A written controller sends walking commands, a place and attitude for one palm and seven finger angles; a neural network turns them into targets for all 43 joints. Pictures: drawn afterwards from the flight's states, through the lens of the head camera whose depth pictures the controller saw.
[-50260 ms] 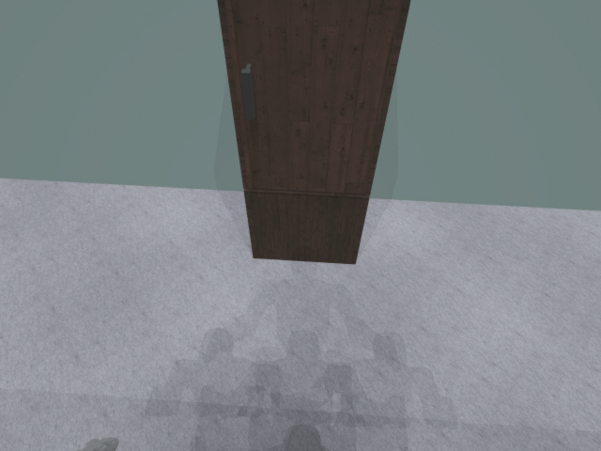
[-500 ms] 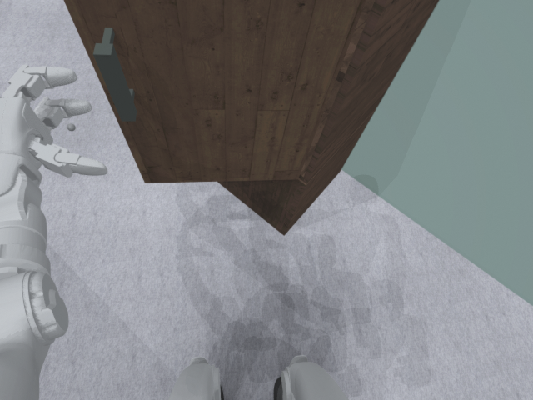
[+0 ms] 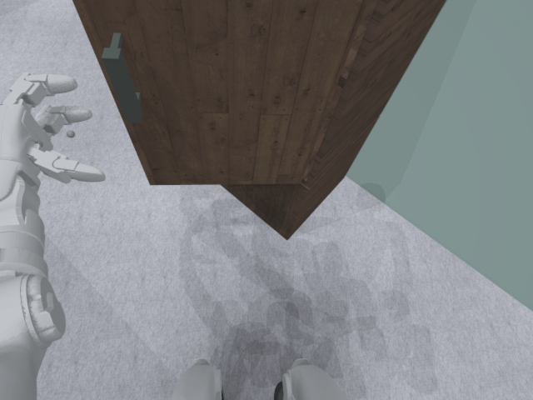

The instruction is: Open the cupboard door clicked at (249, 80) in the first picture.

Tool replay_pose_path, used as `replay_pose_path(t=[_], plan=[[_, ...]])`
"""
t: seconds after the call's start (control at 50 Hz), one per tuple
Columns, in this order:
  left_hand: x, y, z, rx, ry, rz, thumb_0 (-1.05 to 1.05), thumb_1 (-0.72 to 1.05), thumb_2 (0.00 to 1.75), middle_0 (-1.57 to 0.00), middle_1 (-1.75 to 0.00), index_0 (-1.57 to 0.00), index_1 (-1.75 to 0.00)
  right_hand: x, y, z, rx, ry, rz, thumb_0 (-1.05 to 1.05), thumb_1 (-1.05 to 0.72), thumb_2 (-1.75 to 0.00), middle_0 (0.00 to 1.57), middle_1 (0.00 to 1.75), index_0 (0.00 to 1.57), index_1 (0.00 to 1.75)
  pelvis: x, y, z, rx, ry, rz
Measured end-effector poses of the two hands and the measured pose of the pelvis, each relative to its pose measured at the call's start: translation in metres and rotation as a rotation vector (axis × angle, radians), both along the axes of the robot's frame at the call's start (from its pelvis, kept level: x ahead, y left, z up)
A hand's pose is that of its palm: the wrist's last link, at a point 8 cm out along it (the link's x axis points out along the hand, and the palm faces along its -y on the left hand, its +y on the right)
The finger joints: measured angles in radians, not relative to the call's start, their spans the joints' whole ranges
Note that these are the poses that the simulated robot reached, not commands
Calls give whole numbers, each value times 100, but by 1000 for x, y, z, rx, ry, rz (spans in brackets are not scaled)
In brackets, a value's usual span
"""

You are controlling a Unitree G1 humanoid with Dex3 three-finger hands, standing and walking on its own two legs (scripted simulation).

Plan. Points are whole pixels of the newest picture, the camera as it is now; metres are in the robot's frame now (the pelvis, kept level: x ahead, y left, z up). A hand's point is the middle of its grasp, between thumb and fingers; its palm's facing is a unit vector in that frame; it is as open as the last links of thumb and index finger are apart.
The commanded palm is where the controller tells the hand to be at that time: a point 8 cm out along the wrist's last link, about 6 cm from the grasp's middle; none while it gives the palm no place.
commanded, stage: slide the fingers in behind the handle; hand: left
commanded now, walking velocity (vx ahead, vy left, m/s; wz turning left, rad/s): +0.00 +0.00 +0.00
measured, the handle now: (126, 80) +0.58 +0.20 +0.08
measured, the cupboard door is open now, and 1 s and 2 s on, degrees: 45 45 45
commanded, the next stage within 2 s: move the hooked fingers beside the handle in 1.66 s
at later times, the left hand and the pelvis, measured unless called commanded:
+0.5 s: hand (95, 127) +0.49 +0.23 +0.08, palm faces +0.03 -1.00 +0.00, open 14.0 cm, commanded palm +0.47 +0.27 +0.08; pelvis +0.00 +0.00 +0.00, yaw +0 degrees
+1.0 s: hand (112, 129) +0.49 +0.21 +0.07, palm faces +0.07 -1.00 -0.01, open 14.4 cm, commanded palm +0.46 +0.23 +0.08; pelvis +0.01 +0.00 +0.00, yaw +1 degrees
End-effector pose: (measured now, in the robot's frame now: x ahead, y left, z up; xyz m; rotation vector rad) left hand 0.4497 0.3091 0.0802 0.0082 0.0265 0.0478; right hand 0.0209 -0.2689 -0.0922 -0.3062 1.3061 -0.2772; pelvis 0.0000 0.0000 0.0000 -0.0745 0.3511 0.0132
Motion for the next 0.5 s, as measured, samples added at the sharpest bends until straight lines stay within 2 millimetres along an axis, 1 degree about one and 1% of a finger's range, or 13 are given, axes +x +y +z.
replay_pose_path(t=[0.16, 0.3, 0.36, 0.5], plan=[[3, -3, 1, 0, -13, -15, -1, -51, 30, -30, -120, -30, -120, -6, -5, 0, -15, 9, 0, 0, -91, -90, 20, 30, 20, 30, -3, -1, -2, -1, 9, 0], [6, -17, -2, -12, 2, -24, -1, -51, 30, -30, -120, -30, -120, -11, 0, -1, 2, 16, -10, 0, -91, -90, 20, 30, 20, 30, -3, -1, -1, 1, 9, -2], [9, -20, -5, -14, 12, -16, -1, -51, 30, -30, -120, -30, -120, -13, 2, -2, 8, 14, -15, 0, -91, -90, 20, 30, 20, 30, -3, -1, -1, 1, 9, -3], [15, -28, -4, -10, 0, -16, -1, -50, 30, -30, -120, -30, -120, -17, 7, -4, 25, 20, -27, 0, -91, -90, 20, 30, 20, 30, -2, 0, -2, 3, 12, -9]])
